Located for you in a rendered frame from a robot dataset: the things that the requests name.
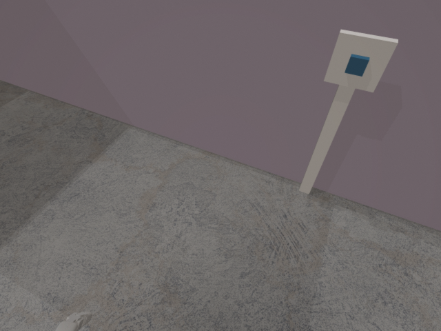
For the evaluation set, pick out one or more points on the button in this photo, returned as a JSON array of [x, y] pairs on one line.
[[357, 65]]

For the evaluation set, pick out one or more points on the robot left hand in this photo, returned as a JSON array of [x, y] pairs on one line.
[[74, 322]]

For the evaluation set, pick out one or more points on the panel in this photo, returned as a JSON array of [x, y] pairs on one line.
[[380, 50]]

